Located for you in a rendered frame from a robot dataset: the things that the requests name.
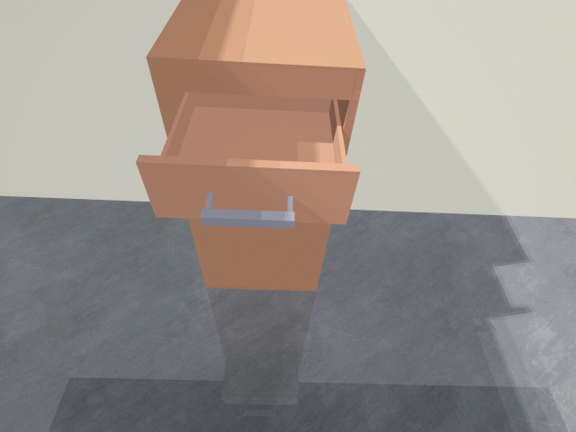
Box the cabinet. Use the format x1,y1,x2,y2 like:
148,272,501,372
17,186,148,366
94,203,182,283
146,0,366,292

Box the drawer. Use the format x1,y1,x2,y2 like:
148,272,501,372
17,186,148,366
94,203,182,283
136,92,361,224

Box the handle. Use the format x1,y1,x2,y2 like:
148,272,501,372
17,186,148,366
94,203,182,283
200,193,294,229

